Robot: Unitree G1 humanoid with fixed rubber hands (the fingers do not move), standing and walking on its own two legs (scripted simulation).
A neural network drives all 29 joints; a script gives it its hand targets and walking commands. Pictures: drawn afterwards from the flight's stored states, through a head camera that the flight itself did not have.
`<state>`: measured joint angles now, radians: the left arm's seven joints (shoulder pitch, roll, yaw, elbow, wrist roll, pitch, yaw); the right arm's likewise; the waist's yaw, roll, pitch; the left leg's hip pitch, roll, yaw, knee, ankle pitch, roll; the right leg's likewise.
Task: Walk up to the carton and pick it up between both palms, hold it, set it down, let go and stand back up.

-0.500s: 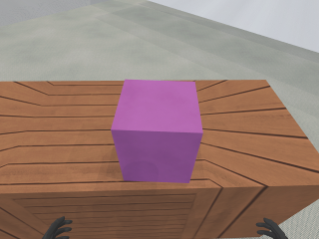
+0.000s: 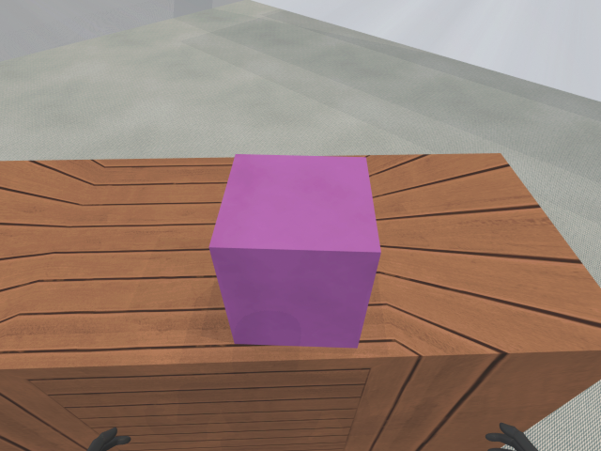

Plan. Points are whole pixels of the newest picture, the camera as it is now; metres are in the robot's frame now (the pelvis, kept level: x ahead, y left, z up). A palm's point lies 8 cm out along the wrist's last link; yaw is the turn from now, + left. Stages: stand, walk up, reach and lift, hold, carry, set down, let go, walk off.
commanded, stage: stand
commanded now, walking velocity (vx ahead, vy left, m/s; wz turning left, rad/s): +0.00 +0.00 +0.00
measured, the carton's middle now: (298, 253) +0.43 +0.01 +0.02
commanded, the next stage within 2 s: none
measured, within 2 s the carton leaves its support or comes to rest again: neither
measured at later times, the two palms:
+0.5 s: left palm out of the picture +0.10 +0.29 -0.09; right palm out of the picture +0.11 -0.30 -0.09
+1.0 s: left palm out of the picture +0.09 +0.30 -0.10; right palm out of the picture +0.10 -0.30 -0.09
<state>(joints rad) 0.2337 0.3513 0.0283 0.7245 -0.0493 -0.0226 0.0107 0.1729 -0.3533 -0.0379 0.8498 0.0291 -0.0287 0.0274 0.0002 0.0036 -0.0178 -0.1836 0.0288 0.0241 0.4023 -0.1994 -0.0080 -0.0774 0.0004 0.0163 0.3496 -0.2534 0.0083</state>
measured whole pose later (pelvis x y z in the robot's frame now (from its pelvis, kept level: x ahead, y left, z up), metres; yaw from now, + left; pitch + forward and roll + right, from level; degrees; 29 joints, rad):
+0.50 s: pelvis +0.00 +0.00 +0.00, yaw +0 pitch -1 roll +0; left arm 0.23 0.35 0.03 0.81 -0.05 -0.03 0.01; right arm 0.17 -0.35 -0.04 0.90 0.03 -0.03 0.03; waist 0.00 0.00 -0.02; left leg -0.18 0.03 0.02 0.40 -0.20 -0.01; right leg -0.08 0.00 0.02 0.35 -0.25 0.01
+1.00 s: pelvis +0.00 +0.00 +0.00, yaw +0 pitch -1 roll +0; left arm 0.21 0.35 0.03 0.87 -0.05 -0.02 0.01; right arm 0.17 -0.35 -0.04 0.93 0.03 -0.03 0.03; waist 0.00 0.00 -0.02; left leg -0.18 0.03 0.02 0.40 -0.20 -0.01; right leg -0.08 0.00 0.02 0.35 -0.25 0.01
